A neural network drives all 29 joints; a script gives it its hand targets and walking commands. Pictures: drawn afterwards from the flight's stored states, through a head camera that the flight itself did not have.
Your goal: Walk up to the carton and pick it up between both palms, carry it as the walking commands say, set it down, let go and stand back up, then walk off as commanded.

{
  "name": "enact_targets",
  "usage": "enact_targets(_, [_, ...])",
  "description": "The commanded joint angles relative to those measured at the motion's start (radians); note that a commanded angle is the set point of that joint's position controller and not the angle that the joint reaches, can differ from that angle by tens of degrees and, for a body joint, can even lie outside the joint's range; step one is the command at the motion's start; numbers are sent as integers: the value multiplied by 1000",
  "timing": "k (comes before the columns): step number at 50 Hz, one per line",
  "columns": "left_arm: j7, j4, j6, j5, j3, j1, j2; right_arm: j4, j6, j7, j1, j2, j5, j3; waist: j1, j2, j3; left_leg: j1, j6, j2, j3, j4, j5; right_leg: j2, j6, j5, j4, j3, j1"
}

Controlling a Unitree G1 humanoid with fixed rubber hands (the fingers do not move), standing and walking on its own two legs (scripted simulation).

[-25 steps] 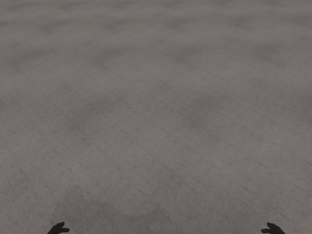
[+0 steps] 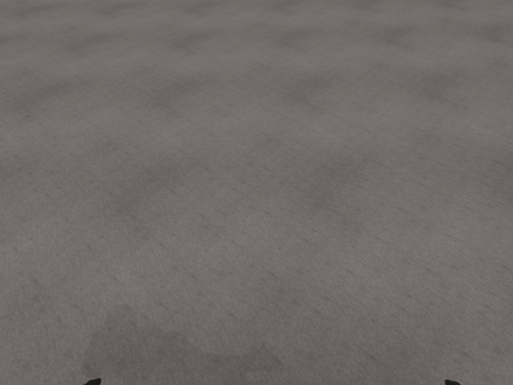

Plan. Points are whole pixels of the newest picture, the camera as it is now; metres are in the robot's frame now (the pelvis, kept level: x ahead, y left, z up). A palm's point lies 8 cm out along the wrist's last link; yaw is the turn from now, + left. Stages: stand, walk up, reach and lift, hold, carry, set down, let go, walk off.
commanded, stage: stand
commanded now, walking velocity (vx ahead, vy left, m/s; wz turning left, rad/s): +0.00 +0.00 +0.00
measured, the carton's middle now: out of the picture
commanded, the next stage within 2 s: walk up in 0.84 s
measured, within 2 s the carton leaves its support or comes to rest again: neither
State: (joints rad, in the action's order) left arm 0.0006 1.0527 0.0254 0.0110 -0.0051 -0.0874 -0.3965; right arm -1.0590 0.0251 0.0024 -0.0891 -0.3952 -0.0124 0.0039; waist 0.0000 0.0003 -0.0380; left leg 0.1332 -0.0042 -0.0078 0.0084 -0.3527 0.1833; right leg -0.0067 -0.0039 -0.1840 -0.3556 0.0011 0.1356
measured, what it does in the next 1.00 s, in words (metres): stands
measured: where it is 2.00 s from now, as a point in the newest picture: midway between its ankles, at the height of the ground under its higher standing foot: outside the picture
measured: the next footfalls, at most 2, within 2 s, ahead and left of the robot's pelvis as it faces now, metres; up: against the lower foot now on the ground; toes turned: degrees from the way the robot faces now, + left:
left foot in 1.32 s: +0.04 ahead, +0.21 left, +0.00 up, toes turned +19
right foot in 1.52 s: +0.10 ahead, +0.00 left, +0.00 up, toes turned +31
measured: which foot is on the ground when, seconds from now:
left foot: down 0.00-1.00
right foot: down 0.00-1.00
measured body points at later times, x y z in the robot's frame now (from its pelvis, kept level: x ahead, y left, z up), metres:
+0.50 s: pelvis +0.01 +0.00 +0.00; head +0.01 +0.00 +0.45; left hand +0.12 +0.32 -0.11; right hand +0.11 -0.32 -0.11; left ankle +0.01 +0.12 -0.75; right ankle +0.01 -0.12 -0.75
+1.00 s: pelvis +0.01 +0.00 +0.00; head +0.02 +0.00 +0.45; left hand +0.12 +0.32 -0.11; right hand +0.12 -0.32 -0.11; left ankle +0.01 +0.12 -0.75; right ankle +0.01 -0.12 -0.75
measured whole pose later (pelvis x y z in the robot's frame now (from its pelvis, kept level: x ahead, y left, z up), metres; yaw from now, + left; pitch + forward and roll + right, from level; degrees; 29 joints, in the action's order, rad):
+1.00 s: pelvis +0.01 +0.00 +0.00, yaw +0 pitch -2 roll +0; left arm 0.00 1.06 0.02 0.01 0.00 -0.09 -0.40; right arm -1.06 0.02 0.00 -0.09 -0.40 -0.01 0.01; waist 0.00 0.00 -0.04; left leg 0.10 -0.01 -0.01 0.01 -0.32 0.18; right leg -0.01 0.00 -0.19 -0.32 0.00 0.11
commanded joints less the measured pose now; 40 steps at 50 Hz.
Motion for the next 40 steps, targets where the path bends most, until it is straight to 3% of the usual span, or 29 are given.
enact_targets(1, [-5, -41, 9, -1, 31, 40, -173, 41, 9, -5, 40, -173, 1, 30, 0, 0, 52, -6, 33, -116, -98, 63, -77, -116, 34, 76, 65, -97, 2])
enact_targets(40, [-8, -37, 4, -2, 35, 36, -177, 38, 3, -8, 36, -176, 1, 33, 0, 0, 59, -36, 30, -122, -92, 73, -139, -122, 31, 138, 75, -91, -26])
